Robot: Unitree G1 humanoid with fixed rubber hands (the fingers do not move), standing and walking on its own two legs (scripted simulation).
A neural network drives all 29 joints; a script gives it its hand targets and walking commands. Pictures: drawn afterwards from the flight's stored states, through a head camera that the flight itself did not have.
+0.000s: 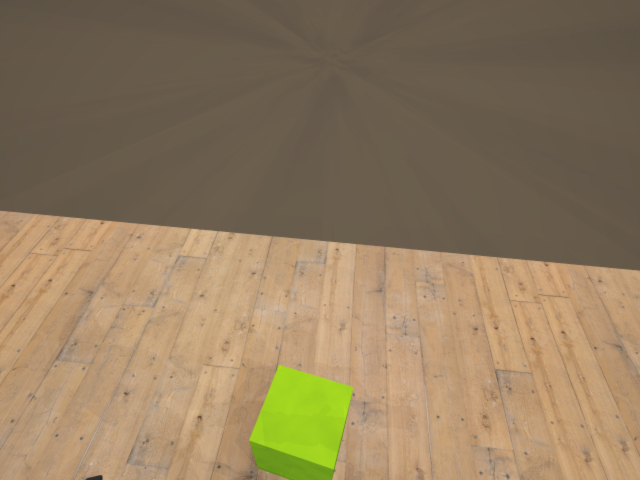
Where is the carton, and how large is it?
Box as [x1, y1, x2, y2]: [249, 365, 352, 479]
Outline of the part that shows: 279,365 249,439 258,468 289,479 331,479 345,423 352,387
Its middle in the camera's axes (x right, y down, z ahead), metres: -0.05 +0.53 +1.06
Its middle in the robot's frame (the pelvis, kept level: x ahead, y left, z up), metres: +0.41 +0.04 -0.66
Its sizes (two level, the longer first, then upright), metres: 0.210 0.200 0.250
